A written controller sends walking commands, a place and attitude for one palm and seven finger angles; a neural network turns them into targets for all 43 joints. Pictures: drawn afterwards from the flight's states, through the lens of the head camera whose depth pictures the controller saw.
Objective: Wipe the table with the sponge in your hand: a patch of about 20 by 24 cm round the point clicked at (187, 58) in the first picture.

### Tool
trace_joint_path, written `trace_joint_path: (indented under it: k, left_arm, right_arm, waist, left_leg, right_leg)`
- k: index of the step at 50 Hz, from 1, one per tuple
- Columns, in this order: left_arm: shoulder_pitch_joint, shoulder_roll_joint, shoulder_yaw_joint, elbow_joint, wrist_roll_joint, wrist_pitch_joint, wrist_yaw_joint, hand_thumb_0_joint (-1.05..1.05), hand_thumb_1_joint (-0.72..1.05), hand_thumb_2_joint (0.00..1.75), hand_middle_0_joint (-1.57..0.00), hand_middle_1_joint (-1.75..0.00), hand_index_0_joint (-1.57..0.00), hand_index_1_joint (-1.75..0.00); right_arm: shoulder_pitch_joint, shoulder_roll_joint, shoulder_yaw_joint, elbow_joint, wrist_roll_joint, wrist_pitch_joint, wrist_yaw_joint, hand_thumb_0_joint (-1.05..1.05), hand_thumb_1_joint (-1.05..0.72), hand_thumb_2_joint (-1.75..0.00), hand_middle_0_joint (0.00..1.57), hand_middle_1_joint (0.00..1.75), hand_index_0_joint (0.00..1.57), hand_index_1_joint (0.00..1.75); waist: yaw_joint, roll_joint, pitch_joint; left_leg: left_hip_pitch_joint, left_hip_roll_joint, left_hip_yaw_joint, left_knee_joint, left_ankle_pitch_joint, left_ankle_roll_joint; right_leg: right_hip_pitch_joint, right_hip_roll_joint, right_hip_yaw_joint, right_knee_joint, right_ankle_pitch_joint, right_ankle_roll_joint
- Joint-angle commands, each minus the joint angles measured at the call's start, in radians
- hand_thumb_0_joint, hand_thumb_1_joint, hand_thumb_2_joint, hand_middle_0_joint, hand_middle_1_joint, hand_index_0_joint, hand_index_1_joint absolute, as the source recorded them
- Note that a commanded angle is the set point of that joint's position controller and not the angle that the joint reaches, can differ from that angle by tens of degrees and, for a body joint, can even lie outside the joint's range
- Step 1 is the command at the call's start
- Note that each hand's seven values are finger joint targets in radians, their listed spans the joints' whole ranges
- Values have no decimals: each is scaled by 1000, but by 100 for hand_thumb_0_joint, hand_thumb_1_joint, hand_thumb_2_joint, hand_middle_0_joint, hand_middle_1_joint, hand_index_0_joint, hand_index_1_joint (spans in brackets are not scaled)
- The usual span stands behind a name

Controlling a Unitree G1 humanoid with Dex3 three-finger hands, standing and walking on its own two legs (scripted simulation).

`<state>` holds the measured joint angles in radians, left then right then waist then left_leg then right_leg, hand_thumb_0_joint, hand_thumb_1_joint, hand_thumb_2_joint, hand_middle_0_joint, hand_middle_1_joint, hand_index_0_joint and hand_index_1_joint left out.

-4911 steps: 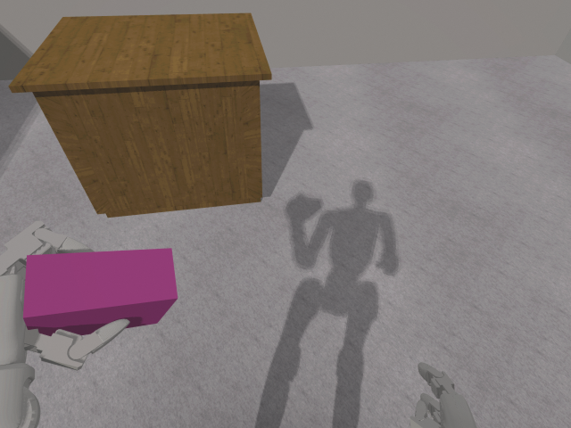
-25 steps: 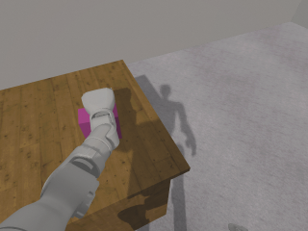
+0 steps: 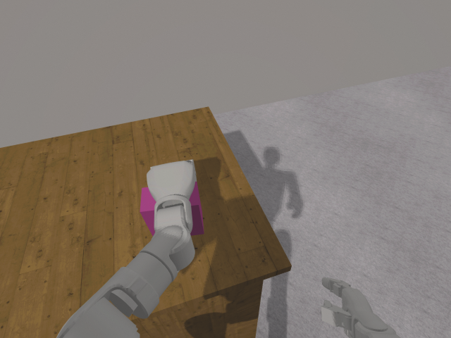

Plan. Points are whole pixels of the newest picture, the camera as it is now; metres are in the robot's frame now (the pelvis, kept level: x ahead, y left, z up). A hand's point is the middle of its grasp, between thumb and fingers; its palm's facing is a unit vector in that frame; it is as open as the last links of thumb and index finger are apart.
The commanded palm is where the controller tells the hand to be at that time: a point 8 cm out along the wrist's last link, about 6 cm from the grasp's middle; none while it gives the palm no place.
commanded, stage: wipe back along the third lane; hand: left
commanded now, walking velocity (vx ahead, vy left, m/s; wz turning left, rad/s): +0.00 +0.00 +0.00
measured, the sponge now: (176, 217) +0.36 +0.16 +0.00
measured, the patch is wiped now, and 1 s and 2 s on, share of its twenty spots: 1.00 1.00 1.00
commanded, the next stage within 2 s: slide back across to the middle lane in 1.02 s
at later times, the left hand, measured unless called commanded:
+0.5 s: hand (184, 218) +0.32 +0.12 +0.06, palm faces +0.03 -0.06 -1.00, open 9.9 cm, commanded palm +0.27 +0.11 +0.09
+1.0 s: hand (184, 223) +0.31 +0.12 +0.06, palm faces +0.03 -0.09 -1.00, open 9.9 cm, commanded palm +0.26 +0.11 +0.09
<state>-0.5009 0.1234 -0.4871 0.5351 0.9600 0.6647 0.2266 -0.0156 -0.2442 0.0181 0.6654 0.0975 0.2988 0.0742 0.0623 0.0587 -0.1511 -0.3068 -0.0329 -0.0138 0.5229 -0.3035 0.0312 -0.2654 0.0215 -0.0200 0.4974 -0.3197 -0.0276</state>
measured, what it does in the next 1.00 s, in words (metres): stands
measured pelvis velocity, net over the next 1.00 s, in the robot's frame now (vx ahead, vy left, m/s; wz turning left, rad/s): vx -0.02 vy -0.03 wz -0.03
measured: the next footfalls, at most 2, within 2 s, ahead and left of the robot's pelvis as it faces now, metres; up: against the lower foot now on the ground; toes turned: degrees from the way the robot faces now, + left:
none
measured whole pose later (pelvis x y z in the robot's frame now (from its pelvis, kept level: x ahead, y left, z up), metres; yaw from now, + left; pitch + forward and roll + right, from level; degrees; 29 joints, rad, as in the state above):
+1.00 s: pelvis -0.02 -0.03 +0.00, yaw -1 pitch +1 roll +1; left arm -0.29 0.17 -0.45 0.32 0.97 0.66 0.19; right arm -0.01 -0.27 0.02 0.65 0.11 0.25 0.07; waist 0.06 0.08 -0.12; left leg -0.25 0.00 0.00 0.50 -0.28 -0.01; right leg -0.24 0.05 0.00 0.53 -0.31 -0.07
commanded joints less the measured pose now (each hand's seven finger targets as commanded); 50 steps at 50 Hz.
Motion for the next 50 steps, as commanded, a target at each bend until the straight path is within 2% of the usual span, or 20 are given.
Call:
trace_joint_path:
  k: [1,4,6,7,12,13,17,19,21,22,25,34,35,38,39,40,44,45,49,50]
  left_arm:
    - [-110,-31,11,-81,-35,6,-52,0,10,130,-120,-160,-120,-160]
    - [-149,-43,6,-96,-37,5,-58,0,10,130,-120,-160,-120,-160]
    - [-111,11,44,-80,-27,2,-53,0,10,130,-120,-160,-120,-160]
    - [-96,-15,20,-93,-27,-1,-53,0,10,130,-120,-160,-120,-160]
    - [-11,-2,33,-125,-33,-5,-46,0,10,130,-120,-160,-120,-160]
    - [-17,-23,11,-140,-37,-2,-49,0,10,130,-120,-160,-120,-160]
    - [-26,2,31,-125,-44,9,-45,0,10,130,-120,-160,-120,-160]
    - [-62,-14,23,-124,-52,7,-50,0,10,130,-120,-160,-120,-160]
    - [-22,15,48,-102,-48,4,-45,0,10,130,-120,-160,-120,-160]
    - [-21,-3,26,-117,-50,-1,-49,0,10,130,-120,-160,-120,-160]
    - [7,8,36,-129,-55,-16,-53,0,10,130,-120,-160,-120,-160]
    - [104,8,37,-225,-73,-26,-62,0,10,130,-120,-160,-120,-160]
    - [100,33,47,-213,-60,-23,-60,0,10,130,-120,-160,-120,-160]
    - [110,50,64,-221,-51,-19,-60,0,10,130,-120,-160,-120,-160]
    - [104,34,54,-247,-56,-22,-66,0,10,130,-120,-160,-120,-160]
    - [137,56,71,-242,-50,-24,-63,0,10,130,-120,-160,-120,-160]
    - [121,33,48,-279,-46,-22,-73,0,10,130,-120,-160,-120,-160]
    - [125,60,64,-263,-34,-20,-70,0,10,130,-120,-160,-120,-160]
    - [89,16,26,-280,-26,-16,-79,0,10,130,-120,-160,-120,-160]
    - [99,26,30,-258,-14,-20,-76,0,10,130,-120,-160,-120,-160]
  right_arm:
    - [-171,-108,-37,-150,0,-33,4,0,-90,-90,20,30,20,30]
    - [-182,-103,-34,-155,2,-33,-2,0,-90,-90,20,30,20,30]
    - [-177,-111,-31,-150,2,-37,-7,0,-90,-90,20,30,20,30]
    - [-180,-107,-29,-158,1,-40,-6,0,-90,-90,20,30,20,30]
    - [-190,-107,-32,-171,8,-44,3,0,-90,-90,20,30,20,30]
    - [-197,-105,-33,-176,8,-45,3,0,-90,-90,20,30,20,30]
    - [-203,-109,-31,-169,14,-52,-1,0,-90,-90,20,30,20,30]
    - [-205,-106,-33,-169,15,-55,-4,0,-90,-90,20,30,20,30]
    - [-198,-111,-35,-161,14,-61,-7,0,-90,-90,20,30,20,30]
    - [-204,-110,-34,-169,15,-64,-10,0,-90,-90,20,30,20,30]
    - [-206,-111,-37,-172,15,-68,-8,0,-90,-90,20,30,20,30]
    - [-225,-105,-37,-190,18,-78,2,0,-90,-90,20,30,20,30]
    - [-222,-114,-36,-177,17,-79,-1,0,-90,-90,20,30,20,30]
    - [-218,-111,-34,-175,15,-86,-5,0,-90,-90,20,30,20,30]
    - [-224,-106,-34,-185,16,-85,-3,0,-90,-90,20,30,20,30]
    - [-220,-110,-36,-180,15,-87,-4,0,-90,-90,20,30,20,30]
    - [-226,-103,-32,-193,16,-88,-1,0,-90,-90,20,30,20,30]
    - [-222,-110,-33,-184,15,-89,-3,0,-90,-90,20,30,20,30]
    - [-224,-101,-35,-194,16,-88,2,0,-90,-90,20,30,20,30]
    - [-212,-108,-36,-183,13,-90,2,0,-90,-90,20,30,20,30]
  waist:
    - [-27,-141,-171]
    - [-33,-168,-161]
    - [-23,-156,-149]
    - [-20,-155,-151]
    - [-9,-159,-131]
    - [-13,-156,-115]
    - [-11,-157,-65]
    - [-17,-158,-54]
    - [-9,-172,-61]
    - [-10,-172,-59]
    - [-8,-168,-59]
    - [-5,-193,-53]
    - [-6,-195,-34]
    - [-3,-182,-50]
    - [-5,-178,-68]
    - [1,-182,-67]
    - [-8,-178,-75]
    - [-7,-182,-57]
    - [-11,-155,-88]
    - [-11,-182,-96]
  left_leg:
    - [110,24,9,-18,446,-2]
    - [94,23,11,-29,400,1]
    - [85,18,12,-37,356,-2]
    - [83,14,16,-38,349,0]
    - [69,12,17,-48,300,0]
    - [68,12,20,-52,284,3]
    - [54,13,19,-76,202,2]
    - [52,13,14,-83,181,5]
    - [53,10,22,-83,161,5]
    - [54,7,25,-83,155,7]
    - [53,5,25,-83,150,7]
    - [52,1,30,-71,197,11]
    - [57,1,29,-69,191,9]
    - [60,-4,36,-60,209,10]
    - [57,-3,31,-62,223,10]
    - [65,-5,35,-54,231,10]
    - [60,-4,32,-50,254,9]
    - [63,-4,32,-46,247,7]
    - [67,-4,27,-36,275,8]
    - [71,-4,26,-26,280,8]
  right_leg:
    - [110,-1,-9,0,569,-56]
    - [113,-1,-3,-10,532,-55]
    - [107,1,9,-15,487,-55]
    - [113,0,9,-17,484,-54]
    - [116,2,20,-29,425,-52]
    - [108,2,19,-37,408,-51]
    - [75,5,27,-63,277,-47]
    - [64,8,27,-76,236,-48]
    - [68,6,35,-82,207,-43]
    - [67,5,38,-87,196,-42]
    - [76,2,48,-89,191,-41]
    - [119,0,72,-86,311,-36]
    - [99,4,80,-84,301,-35]
    - [111,3,87,-78,344,-35]
    - [128,2,81,-69,366,-36]
    - [128,3,86,-66,380,-34]
    - [132,2,82,-52,428,-35]
    - [114,5,84,-51,411,-35]
    - [111,6,69,-32,436,-41]
    - [106,9,70,-21,445,-41]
